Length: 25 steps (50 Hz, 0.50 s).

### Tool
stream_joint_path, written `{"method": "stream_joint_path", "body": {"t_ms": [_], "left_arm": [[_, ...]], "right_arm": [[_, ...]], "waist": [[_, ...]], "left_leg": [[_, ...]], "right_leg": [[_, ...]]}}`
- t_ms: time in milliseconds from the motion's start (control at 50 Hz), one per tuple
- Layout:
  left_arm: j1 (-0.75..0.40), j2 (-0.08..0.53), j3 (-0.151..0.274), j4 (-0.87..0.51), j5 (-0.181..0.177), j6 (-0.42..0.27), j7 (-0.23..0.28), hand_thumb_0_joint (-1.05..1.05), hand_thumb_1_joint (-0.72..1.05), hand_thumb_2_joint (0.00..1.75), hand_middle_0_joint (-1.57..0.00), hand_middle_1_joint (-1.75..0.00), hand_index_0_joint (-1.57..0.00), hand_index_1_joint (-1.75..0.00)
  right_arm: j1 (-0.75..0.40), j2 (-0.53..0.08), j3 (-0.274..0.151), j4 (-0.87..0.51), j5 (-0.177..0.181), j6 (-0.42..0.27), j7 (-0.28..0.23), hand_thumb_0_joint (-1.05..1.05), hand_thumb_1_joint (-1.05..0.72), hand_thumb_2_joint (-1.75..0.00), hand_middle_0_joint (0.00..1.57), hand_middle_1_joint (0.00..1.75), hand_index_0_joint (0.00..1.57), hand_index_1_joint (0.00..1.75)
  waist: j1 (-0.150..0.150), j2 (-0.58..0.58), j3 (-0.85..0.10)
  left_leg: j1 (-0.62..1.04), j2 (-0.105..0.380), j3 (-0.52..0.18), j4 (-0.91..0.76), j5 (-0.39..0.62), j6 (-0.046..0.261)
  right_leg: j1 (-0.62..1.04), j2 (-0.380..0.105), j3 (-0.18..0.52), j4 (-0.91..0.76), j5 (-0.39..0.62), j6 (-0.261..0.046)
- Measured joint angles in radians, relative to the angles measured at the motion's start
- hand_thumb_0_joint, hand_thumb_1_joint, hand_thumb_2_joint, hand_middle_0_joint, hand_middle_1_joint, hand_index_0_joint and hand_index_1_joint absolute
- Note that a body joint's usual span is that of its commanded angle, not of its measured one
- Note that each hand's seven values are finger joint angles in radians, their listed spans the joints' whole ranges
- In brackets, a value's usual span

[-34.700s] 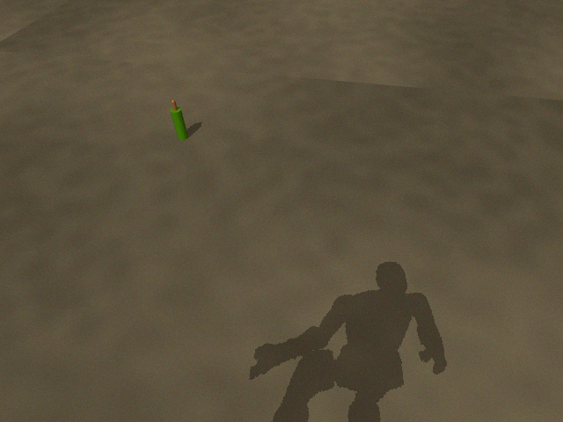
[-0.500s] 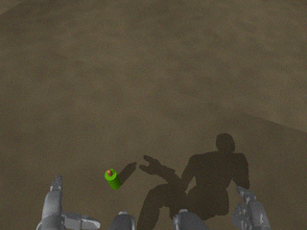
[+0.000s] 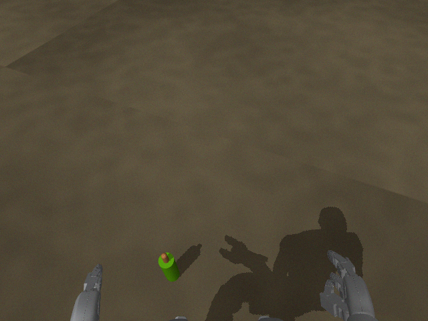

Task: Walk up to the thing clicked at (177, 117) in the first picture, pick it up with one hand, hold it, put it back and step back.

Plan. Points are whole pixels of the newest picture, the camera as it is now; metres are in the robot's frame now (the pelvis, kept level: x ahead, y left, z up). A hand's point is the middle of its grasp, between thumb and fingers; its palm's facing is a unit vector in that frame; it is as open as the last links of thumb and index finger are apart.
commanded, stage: home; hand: left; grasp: from the side
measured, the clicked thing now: (168, 265) +0.41 +0.19 -0.60
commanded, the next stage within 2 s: stand in 1.48 s
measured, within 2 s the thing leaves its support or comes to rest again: neither
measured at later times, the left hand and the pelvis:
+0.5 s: hand (127, 309) +0.17 +0.17 -0.06, palm faces +0.08 -0.95 -0.29, open 17.5 cm; pelvis +0.00 -0.01 +0.00, yaw +0 degrees
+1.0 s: hand (125, 309) +0.17 +0.18 -0.05, palm faces +0.09 -0.95 -0.28, open 17.5 cm; pelvis +0.00 +0.00 +0.00, yaw +0 degrees
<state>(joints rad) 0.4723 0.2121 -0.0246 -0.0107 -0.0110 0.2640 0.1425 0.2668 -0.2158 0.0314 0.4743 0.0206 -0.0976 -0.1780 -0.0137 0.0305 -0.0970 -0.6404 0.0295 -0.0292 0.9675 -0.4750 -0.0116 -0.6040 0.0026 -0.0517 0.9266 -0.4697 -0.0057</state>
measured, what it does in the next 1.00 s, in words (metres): stands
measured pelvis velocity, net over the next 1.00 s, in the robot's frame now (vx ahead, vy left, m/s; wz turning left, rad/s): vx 0.00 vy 0.00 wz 0.00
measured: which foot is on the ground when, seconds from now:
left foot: down 0.00-1.00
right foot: down 0.00-1.00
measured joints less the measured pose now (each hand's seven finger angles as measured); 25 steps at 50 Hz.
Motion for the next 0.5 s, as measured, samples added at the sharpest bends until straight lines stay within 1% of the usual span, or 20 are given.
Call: {"method": "stream_joint_path", "body": {"t_ms": [200, 500], "left_arm": [[-0.011, -0.007, 0.005, 0.019, 0.002, -0.006, -0.003, -0.01, -0.52, 0.06, -0.06, -0.05, -0.06, -0.05], [-0.014, -0.006, 0.007, 0.023, 0.000, -0.005, -0.010, -0.01, -0.54, 0.05, -0.06, -0.05, -0.06, -0.05]], "right_arm": [[0.010, -0.002, -0.005, 0.022, -0.003, -0.007, -0.001, 0.02, -0.90, -0.90, 0.20, 0.30, 0.20, 0.30], [0.010, -0.003, -0.007, 0.029, -0.004, -0.011, 0.001, 0.02, -0.90, -0.90, 0.20, 0.30, 0.20, 0.30]], "waist": [[-0.012, 0.006, -0.013], [-0.009, 0.004, 0.000]], "left_leg": [[0.024, 0.005, 0.000, -0.011, -0.006, -0.005], [0.027, 0.005, 0.000, -0.022, 0.003, -0.008]], "right_leg": [[0.022, 0.005, 0.000, -0.010, -0.006, -0.004], [0.022, 0.005, 0.000, -0.014, 0.000, -0.008]]}}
